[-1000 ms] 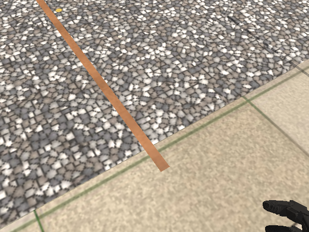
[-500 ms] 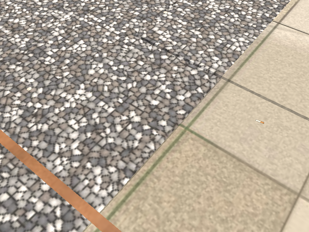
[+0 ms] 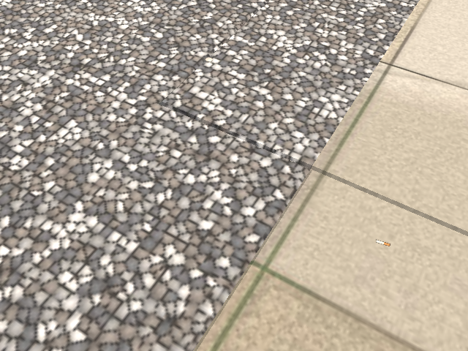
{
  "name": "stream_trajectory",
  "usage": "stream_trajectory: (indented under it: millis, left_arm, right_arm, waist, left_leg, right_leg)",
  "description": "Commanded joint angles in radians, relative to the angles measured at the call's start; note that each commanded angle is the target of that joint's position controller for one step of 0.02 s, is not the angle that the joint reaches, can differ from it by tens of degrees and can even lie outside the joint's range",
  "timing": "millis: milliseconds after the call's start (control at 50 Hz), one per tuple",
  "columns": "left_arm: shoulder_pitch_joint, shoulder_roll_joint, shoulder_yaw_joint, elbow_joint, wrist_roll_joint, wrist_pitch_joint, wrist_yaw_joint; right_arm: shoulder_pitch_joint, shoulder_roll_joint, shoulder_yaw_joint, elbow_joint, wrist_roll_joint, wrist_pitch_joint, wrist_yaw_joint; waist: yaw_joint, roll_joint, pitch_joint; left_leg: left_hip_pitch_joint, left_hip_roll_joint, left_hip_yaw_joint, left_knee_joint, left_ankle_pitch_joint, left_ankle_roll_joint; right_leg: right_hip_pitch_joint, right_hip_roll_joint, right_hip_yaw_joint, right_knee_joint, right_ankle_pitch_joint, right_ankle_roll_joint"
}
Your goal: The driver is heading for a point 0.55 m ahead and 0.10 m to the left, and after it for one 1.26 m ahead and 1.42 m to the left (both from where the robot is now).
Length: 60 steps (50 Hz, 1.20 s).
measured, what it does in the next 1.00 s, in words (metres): walks ahead, turning left: right foot, then left foot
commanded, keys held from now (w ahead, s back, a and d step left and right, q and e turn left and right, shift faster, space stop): no key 0.12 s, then w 0.24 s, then w+q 0.50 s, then w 0.02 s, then w+e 0.02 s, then w+q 0.10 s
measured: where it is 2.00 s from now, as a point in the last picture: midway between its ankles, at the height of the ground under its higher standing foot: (144, 222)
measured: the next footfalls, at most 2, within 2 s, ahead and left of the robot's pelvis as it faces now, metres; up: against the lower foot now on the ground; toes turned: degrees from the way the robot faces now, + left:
right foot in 0.32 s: +0.09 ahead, -0.11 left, +0.00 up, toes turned -1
left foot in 0.74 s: +0.36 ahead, +0.18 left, +0.00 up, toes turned +11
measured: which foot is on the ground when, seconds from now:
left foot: down 0.00-0.32, up 0.34-0.72, down 0.74-1.00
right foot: down 0.00-0.00, up 0.02-0.30, down 0.32-0.74, up 0.76-1.00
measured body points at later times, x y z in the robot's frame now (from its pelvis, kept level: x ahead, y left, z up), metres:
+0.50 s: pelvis +0.11 +0.00 +0.02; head +0.12 -0.02 +0.47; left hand +0.10 +0.28 -0.10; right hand +0.28 -0.26 -0.09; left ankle +0.18 +0.15 -0.67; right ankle +0.05 -0.11 -0.73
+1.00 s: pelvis +0.35 +0.10 +0.02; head +0.37 +0.12 +0.47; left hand +0.44 +0.41 -0.08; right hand +0.49 -0.14 -0.10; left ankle +0.32 +0.17 -0.73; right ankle +0.51 -0.04 -0.66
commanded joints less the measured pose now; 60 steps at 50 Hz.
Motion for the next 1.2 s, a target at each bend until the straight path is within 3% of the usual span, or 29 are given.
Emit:
stream_trajectory:
  millis: [20, 40, 60, 100, 140, 200, 300, 320, 340, 360, 380, 400, 440, 480, 560, 640, 680, 720, 740, 760, 780, 800, 840, 900, 980, 1040, 1100, 1160, 1200]
  left_arm:
    - [0.181, 0.025, -0.006, -0.028, 0.007, -0.019, 0.000]
    - [0.172, 0.081, 0.000, -0.020, 0.001, -0.008, -0.004]
    - [0.112, 0.125, 0.014, -0.028, -0.009, 0.012, -0.003]
    - [0.025, 0.116, 0.020, -0.033, -0.008, 0.059, 0.009]
    - [0.033, 0.082, 0.014, -0.022, -0.004, 0.079, 0.015]
    - [0.071, 0.078, 0.015, 0.012, 0.004, 0.057, 0.014]
    - [0.119, 0.043, 0.011, 0.066, 0.017, 0.013, 0.004]
    - [0.162, 0.067, 0.015, 0.076, 0.021, 0.003, 0.007]
    - [0.222, 0.137, 0.032, 0.089, 0.016, -0.004, 0.013]
    - [0.178, 0.221, 0.056, 0.076, 0.013, -0.014, 0.011]
    - [0.118, 0.175, 0.044, 0.055, 0.021, -0.035, 0.017]
    - [0.099, 0.135, 0.036, 0.053, 0.014, -0.053, 0.018]
    - [0.120, 0.105, 0.031, 0.063, -0.004, -0.064, 0.014]
    - [0.142, 0.085, 0.025, 0.076, 0.005, -0.066, 0.012]
    - [0.153, 0.125, 0.038, 0.091, 0.005, -0.060, 0.009]
    - [0.162, 0.155, 0.051, 0.113, -0.012, -0.053, 0.003]
    - [0.137, 0.172, 0.057, 0.114, -0.018, -0.047, 0.003]
    - [0.123, 0.171, 0.055, 0.106, -0.018, -0.037, 0.010]
    - [0.118, 0.160, 0.047, 0.084, -0.001, -0.041, 0.016]
    - [0.175, 0.014, -0.003, 0.014, 0.028, -0.066, 0.006]
    - [0.095, 0.081, 0.008, 0.013, -0.013, -0.105, -0.003]
    - [0.009, 0.133, 0.022, -0.017, -0.046, -0.126, -0.009]
    - [-0.032, 0.128, 0.025, -0.019, -0.007, -0.139, 0.003]
    - [0.023, 0.097, 0.029, -0.008, 0.005, -0.103, -0.003]
    - [-0.127, 0.063, 0.016, -0.070, 0.019, -0.086, -0.002]
    - [-0.253, 0.041, 0.003, -0.105, 0.009, -0.095, -0.016]
    - [-0.320, 0.064, 0.007, -0.133, -0.005, -0.101, -0.028]
    - [-0.309, 0.103, 0.020, -0.142, -0.007, -0.111, -0.036]
    - [-0.185, 0.132, 0.038, -0.114, -0.005, -0.120, -0.031]
  right_arm:
    - [0.134, -0.167, -0.042, -0.040, -0.031, -0.009, -0.012]
    - [0.171, -0.094, -0.025, -0.019, 0.001, 0.007, -0.007]
    - [0.140, -0.081, -0.016, -0.016, 0.021, 0.019, -0.002]
    - [0.031, -0.078, -0.008, -0.028, 0.018, 0.044, 0.000]
    - [-0.033, -0.111, -0.018, -0.029, 0.009, 0.066, -0.005]
    - [-0.011, -0.172, -0.044, -0.016, 0.031, 0.081, -0.024]
    - [-0.022, -0.124, -0.039, -0.002, 0.056, 0.088, -0.038]
    - [-0.054, -0.083, -0.028, -0.016, 0.054, 0.085, -0.036]
    - [-0.101, -0.021, -0.014, -0.045, 0.053, 0.071, -0.031]
    - [-0.120, -0.057, -0.022, -0.064, 0.065, 0.047, -0.024]
    - [-0.088, -0.103, -0.039, -0.049, 0.069, 0.033, -0.019]
    - [-0.051, -0.107, -0.042, -0.026, 0.067, 0.027, -0.012]
    - [-0.054, -0.090, -0.041, -0.006, 0.054, 0.025, -0.005]
    - [-0.074, -0.057, -0.033, -0.008, 0.055, 0.032, 0.008]
    - [-0.147, -0.029, -0.015, -0.043, 0.056, 0.051, 0.025]
    - [-0.187, -0.052, -0.013, -0.076, 0.058, 0.058, 0.039]
    - [-0.152, -0.080, -0.024, -0.081, 0.054, 0.057, 0.044]
    - [0.082, -0.147, -0.069, -0.017, 0.053, 0.060, 0.040]
    - [0.257, -0.217, -0.103, 0.022, 0.060, 0.068, 0.023]
    - [0.298, -0.338, -0.119, 0.026, 0.062, 0.069, 0.012]
    - [0.325, -0.263, -0.094, 0.016, 0.058, 0.061, 0.011]
    - [0.280, -0.212, -0.080, 0.022, 0.048, 0.050, 0.008]
    - [0.153, -0.158, -0.064, -0.008, 0.044, 0.041, 0.006]
    - [0.083, -0.110, -0.048, -0.033, 0.031, 0.035, -0.003]
    - [0.145, -0.154, -0.060, -0.009, 0.043, 0.030, -0.022]
    - [0.195, -0.170, -0.066, 0.005, 0.052, 0.038, -0.031]
    - [0.251, -0.172, -0.068, 0.024, 0.064, 0.045, -0.034]
    - [0.267, -0.171, -0.071, 0.028, 0.060, 0.058, -0.040]
    - [0.254, -0.154, -0.067, 0.019, 0.054, 0.064, -0.038]
  waist:
    - [-0.023, 0.181, -0.324]
    - [-0.051, 0.211, -0.368]
    - [-0.057, 0.128, -0.297]
    - [-0.041, 0.062, -0.154]
    - [-0.015, 0.126, -0.096]
    - [-0.020, 0.163, -0.116]
    - [0.023, 0.104, -0.073]
    - [0.040, 0.027, -0.046]
    - [0.056, -0.159, -0.021]
    - [0.047, -0.284, 0.083]
    - [0.012, -0.224, 0.116]
    - [-0.006, -0.197, 0.098]
    - [0.011, -0.141, 0.066]
    - [0.019, -0.132, 0.039]
    - [0.049, -0.154, 0.060]
    - [0.051, -0.153, 0.099]
    - [0.009, -0.161, 0.080]
    - [-0.118, -0.123, -0.069]
    - [-0.196, -0.046, -0.165]
    - [-0.127, 0.268, -0.286]
    - [-0.176, 0.179, -0.372]
    - [-0.178, 0.147, -0.225]
    - [-0.103, 0.010, -0.106]
    - [-0.026, 0.035, -0.072]
    - [-0.056, 0.020, 0.003]
    - [-0.104, 0.031, 0.022]
    - [-0.124, 0.037, 0.023]
    - [-0.101, 0.061, 0.004]
    - [-0.031, 0.077, -0.055]
  left_leg:
    - [0.619, 0.341, -0.329, 0.039, 0.776, 0.268]
    - [0.614, 0.392, -0.454, -0.010, 0.626, 0.324]
    - [0.541, 0.361, -0.452, -0.048, 0.339, 0.293]
    - [0.342, 0.293, -0.372, -0.138, -0.059, 0.221]
    - [0.170, 0.204, -0.269, -0.221, -0.328, 0.168]
    - [0.123, 0.179, -0.223, -0.284, -0.520, 0.171]
    - [0.028, 0.149, -0.172, -0.244, -0.668, 0.116]
    - [-0.040, 0.102, -0.123, -0.124, -0.638, 0.078]
    - [-0.184, -0.014, 0.024, 0.138, -0.554, 0.015]
    - [-0.302, -0.040, 0.033, 0.311, -0.497, 0.023]
    - [-0.359, 0.012, -0.036, 0.414, -0.450, 0.036]
    - [-0.403, 0.021, -0.055, 0.441, -0.394, 0.045]
    - [-0.430, 0.036, -0.074, 0.431, -0.303, 0.039]
    - [-0.359, 0.030, -0.040, 0.390, -0.214, 0.018]
    - [-0.211, 0.039, 0.032, 0.242, -0.114, -0.012]
    - [-0.146, 0.041, 0.072, 0.164, -0.162, 0.031]
    - [-0.058, 0.008, 0.113, 0.139, -0.220, 0.074]
    - [0.285, -0.080, 0.162, 0.092, -0.192, 0.128]
    - [0.575, -0.004, 0.000, 0.092, -0.201, 0.178]
    - [0.859, 0.287, -0.605, -0.066, -0.434, 0.370]
    - [0.890, 0.337, -0.808, -0.213, -0.544, 0.391]
    - [0.806, 0.308, -0.660, -0.208, -0.448, 0.343]
    - [0.525, 0.221, -0.443, -0.204, -0.242, 0.286]
    - [0.331, 0.180, -0.316, -0.270, -0.088, 0.287]
    - [0.217, 0.127, -0.223, -0.301, -0.031, 0.265]
    - [0.183, 0.092, -0.199, -0.286, -0.099, 0.224]
    - [0.249, 0.123, -0.263, -0.235, -0.142, 0.214]
    - [0.351, 0.157, -0.345, -0.133, -0.118, 0.189]
    - [0.345, 0.112, -0.347, -0.006, -0.004, 0.155]
  right_leg:
    - [-0.255, -0.041, 0.035, 0.423, 0.016, 0.049]
    - [-0.313, -0.054, 0.038, 0.532, -0.296, 0.088]
    - [-0.354, -0.089, 0.049, 0.580, -0.289, 0.104]
    - [-0.365, -0.134, 0.007, 0.537, -0.208, 0.125]
    - [-0.246, -0.142, -0.054, 0.360, -0.128, 0.125]
    - [-0.135, -0.104, -0.137, 0.233, -0.019, 0.090]
    - [0.021, -0.104, -0.173, -0.033, 0.087, -0.009]
    - [0.049, -0.187, -0.054, -0.135, -0.019, -0.054]
    - [0.084, -0.352, 0.212, -0.294, -0.263, -0.137]
    - [0.026, -0.493, 0.474, -0.433, -0.384, -0.221]
    - [0.046, -0.490, 0.446, -0.423, -0.302, -0.210]
    - [0.109, -0.457, 0.360, -0.402, -0.195, -0.173]
    - [0.207, -0.413, 0.203, -0.383, 0.018, -0.116]
    - [0.193, -0.376, 0.063, -0.381, 0.183, -0.091]
    - [0.096, -0.357, -0.094, -0.390, 0.274, -0.079]
    - [0.107, -0.397, -0.152, -0.364, 0.318, -0.069]
    - [0.129, -0.408, -0.193, -0.279, 0.572, -0.051]
    - [0.069, -0.354, -0.289, 0.037, 0.937, -0.002]
    - [-0.147, -0.319, -0.301, 0.313, 0.786, 0.044]
    - [-0.547, -0.121, -0.258, 0.712, -0.027, 0.119]
    - [-0.649, -0.105, -0.038, 0.847, -0.136, 0.103]
    - [-0.744, -0.155, -0.035, 0.859, -0.057, 0.075]
    - [-0.640, -0.225, -0.040, 0.712, 0.074, 0.056]
    - [-0.504, -0.256, -0.049, 0.589, 0.134, 0.071]
    - [-0.501, -0.222, -0.076, 0.327, 0.333, 0.110]
    - [-0.414, -0.162, -0.089, 0.099, 0.513, 0.112]
    - [-0.387, -0.139, -0.061, 0.012, 0.524, 0.105]
    - [-0.349, -0.131, -0.042, -0.042, 0.409, 0.075]
    - [-0.154, -0.117, -0.074, -0.100, 0.356, 0.030]
Keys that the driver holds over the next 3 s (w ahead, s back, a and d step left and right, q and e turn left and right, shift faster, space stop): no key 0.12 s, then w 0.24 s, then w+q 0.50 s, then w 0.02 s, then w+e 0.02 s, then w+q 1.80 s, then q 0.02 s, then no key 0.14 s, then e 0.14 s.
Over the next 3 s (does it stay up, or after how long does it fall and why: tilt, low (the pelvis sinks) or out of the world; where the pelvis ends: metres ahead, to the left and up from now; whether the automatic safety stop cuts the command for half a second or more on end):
stays up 1.01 0.83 0.02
